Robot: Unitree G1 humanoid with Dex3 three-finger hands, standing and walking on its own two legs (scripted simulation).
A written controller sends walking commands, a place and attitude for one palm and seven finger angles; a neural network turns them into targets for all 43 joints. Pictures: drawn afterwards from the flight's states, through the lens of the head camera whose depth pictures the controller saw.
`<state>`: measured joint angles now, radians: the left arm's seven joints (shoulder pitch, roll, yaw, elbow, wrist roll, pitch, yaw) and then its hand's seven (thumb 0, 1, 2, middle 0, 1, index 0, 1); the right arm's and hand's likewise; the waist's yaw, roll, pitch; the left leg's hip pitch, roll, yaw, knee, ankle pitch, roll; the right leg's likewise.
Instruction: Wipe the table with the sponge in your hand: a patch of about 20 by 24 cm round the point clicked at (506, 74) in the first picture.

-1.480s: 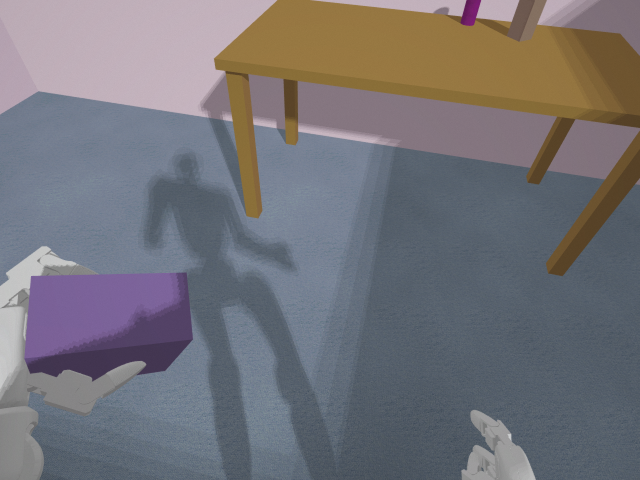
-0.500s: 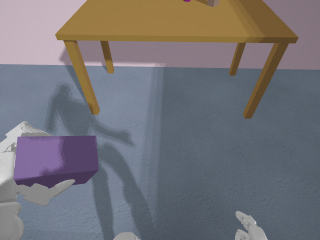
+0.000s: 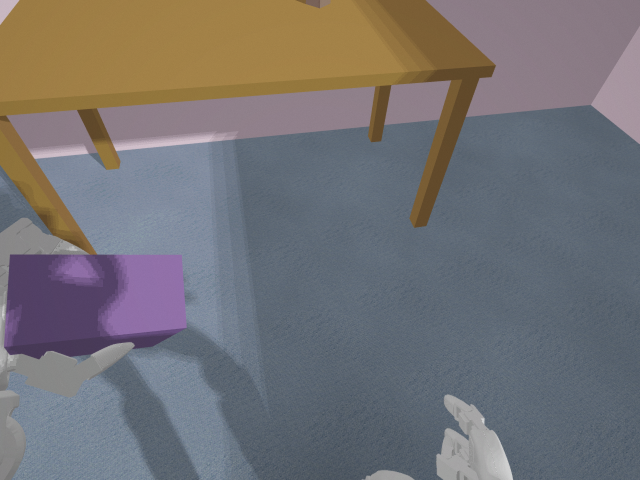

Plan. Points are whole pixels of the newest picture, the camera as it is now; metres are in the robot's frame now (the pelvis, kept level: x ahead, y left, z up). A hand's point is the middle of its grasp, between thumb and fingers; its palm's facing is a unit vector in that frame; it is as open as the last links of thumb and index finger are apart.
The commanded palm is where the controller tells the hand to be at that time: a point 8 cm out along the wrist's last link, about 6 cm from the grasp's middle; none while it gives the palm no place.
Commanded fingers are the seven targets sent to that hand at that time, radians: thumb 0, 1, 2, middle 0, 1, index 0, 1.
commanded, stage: walk to a spot facing it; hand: left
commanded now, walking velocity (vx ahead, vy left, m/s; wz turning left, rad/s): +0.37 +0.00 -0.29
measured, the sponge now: (120, 308) +0.24 +0.21 +0.16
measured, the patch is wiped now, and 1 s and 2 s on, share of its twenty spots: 0.00 0.00 0.00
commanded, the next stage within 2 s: take the last steps up to it in 0.94 s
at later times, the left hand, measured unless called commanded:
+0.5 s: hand (202, 167) +0.41 +0.17 +0.19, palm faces +0.31 -0.83 -0.47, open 10.2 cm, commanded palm +0.36 +0.22 +0.18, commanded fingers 0.00 0.10 1.30 -1.20 -1.60 -1.20 -1.60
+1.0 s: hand (279, 102) +0.59 +0.11 +0.17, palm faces +0.30 -0.82 -0.48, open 10.2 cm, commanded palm +0.52 +0.16 +0.18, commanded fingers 0.00 0.10 1.30 -1.20 -1.60 -1.20 -1.60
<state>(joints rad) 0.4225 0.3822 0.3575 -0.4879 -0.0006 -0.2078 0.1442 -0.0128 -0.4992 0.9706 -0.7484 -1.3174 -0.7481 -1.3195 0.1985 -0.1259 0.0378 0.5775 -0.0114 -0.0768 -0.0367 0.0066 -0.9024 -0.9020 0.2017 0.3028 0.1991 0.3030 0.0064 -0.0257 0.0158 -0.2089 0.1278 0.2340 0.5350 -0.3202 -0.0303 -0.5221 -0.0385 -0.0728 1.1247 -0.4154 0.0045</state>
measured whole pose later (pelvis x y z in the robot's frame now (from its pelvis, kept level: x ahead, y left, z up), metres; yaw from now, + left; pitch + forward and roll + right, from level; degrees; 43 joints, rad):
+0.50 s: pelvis +0.18 -0.05 +0.00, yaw -5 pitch +0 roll +1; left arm 0.53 0.42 0.41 -0.59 -0.02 -0.23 0.15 -0.01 -0.50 0.97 -0.75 -1.32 -0.75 -1.32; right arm 0.21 -0.26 -0.05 0.59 0.00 -0.02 -0.06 0.01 -0.91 -0.90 0.20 0.30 0.20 0.30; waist -0.02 -0.03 0.05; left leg -0.49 0.13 0.13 0.76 -0.29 -0.02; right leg -0.22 -0.04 -0.13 0.55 -0.33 -0.04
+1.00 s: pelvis +0.33 -0.10 -0.01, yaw -7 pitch -1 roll +0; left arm 0.41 0.36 0.35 -0.46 -0.02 -0.18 0.14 -0.01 -0.50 0.98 -0.75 -1.32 -0.75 -1.32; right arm 0.20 -0.18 0.01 0.66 0.01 -0.05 -0.05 0.01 -0.90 -0.90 0.21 0.30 0.20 0.30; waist 0.01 0.08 0.09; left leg -0.38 0.14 0.07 1.05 -0.46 -0.02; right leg -0.34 -0.07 -0.19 0.67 -0.31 -0.05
